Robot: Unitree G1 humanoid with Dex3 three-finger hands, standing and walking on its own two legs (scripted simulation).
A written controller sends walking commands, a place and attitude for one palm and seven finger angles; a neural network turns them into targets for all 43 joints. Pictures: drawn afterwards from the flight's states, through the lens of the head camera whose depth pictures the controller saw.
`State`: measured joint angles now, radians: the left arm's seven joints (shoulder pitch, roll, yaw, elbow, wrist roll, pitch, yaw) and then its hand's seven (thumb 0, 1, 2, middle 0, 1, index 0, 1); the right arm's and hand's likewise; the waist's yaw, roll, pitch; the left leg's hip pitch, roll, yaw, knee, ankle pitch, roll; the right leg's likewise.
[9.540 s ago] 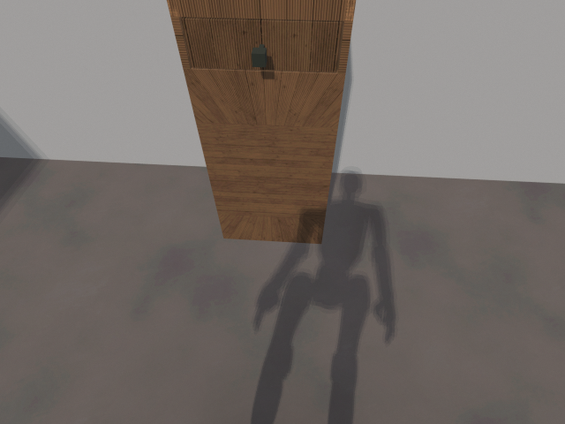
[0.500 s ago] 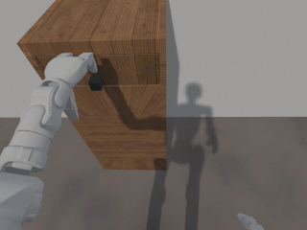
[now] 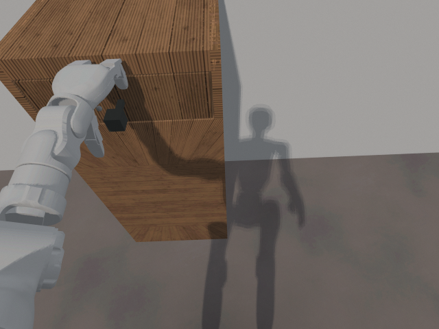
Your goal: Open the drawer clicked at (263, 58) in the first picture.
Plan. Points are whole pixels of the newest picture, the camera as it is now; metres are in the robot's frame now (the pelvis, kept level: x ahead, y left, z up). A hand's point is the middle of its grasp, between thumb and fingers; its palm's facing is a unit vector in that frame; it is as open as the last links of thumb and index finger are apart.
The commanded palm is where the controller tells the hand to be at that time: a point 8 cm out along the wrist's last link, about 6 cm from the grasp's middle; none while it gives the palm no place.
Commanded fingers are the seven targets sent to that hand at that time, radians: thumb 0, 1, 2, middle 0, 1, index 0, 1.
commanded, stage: move the hooked fingers above the handle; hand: left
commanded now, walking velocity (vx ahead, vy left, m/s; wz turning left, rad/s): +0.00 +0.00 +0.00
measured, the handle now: (117, 113) +0.51 +0.23 +0.09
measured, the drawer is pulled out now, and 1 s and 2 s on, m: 0.00 0.00 0.00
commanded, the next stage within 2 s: lower the fingers behind the handle in 0.60 s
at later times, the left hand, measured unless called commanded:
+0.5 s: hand (94, 108) +0.46 +0.24 +0.15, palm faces -0.03 +0.00 -1.00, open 13.9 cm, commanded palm +0.45 +0.25 +0.21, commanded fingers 0.00 -0.50 0.30 -0.30 -1.20 -0.30 -1.20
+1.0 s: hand (95, 105) +0.48 +0.24 +0.14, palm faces -0.02 +0.00 -1.00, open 13.7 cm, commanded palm +0.46 +0.25 +0.19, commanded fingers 0.00 -0.50 0.30 -0.30 -1.20 -0.30 -1.20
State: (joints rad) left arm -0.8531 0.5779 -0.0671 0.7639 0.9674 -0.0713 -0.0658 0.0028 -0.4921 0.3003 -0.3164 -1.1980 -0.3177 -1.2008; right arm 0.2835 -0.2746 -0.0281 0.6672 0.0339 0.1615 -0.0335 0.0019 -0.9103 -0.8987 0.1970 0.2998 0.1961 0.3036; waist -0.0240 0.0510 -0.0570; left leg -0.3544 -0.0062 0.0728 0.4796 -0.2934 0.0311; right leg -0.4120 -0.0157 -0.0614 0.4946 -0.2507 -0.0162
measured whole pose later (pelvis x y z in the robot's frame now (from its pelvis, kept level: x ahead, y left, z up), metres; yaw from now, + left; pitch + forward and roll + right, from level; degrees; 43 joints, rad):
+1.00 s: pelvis -0.01 +0.00 +0.00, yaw +0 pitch +11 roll +0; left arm -0.94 0.61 -0.06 0.90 0.99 -0.09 -0.01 0.00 -0.49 0.30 -0.33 -1.24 -0.33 -1.23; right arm 0.31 -0.28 -0.02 0.68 0.05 0.15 -0.05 0.00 -0.91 -0.90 0.20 0.30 0.20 0.30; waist -0.05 0.04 -0.07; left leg -0.42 0.00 0.07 0.54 -0.31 0.03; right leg -0.47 -0.01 -0.06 0.53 -0.26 -0.02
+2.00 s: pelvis -0.02 +0.00 -0.01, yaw +0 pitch +14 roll +0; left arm -0.91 0.58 -0.06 0.97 1.04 -0.07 0.12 0.00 -0.49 0.30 -0.32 -1.20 -0.25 -1.28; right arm 0.33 -0.28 -0.03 0.66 0.03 0.14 -0.04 0.00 -0.91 -0.90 0.20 0.30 0.20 0.30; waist -0.06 0.03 -0.11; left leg -0.55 0.01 0.07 0.65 -0.35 0.03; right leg -0.59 -0.01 -0.06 0.62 -0.28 -0.02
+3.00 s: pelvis +0.00 +0.01 -0.01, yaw +0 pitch +12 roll -1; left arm -0.89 0.59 -0.06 0.85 0.99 -0.06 0.00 0.00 -0.49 0.30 -0.35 -1.22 -0.36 -1.22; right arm 0.31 -0.27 -0.03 0.68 0.04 0.13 -0.04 0.00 -0.91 -0.90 0.20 0.30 0.20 0.30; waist -0.05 0.06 -0.09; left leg -0.43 0.00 0.07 0.56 -0.33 0.04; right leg -0.47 -0.01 -0.06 0.53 -0.26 -0.01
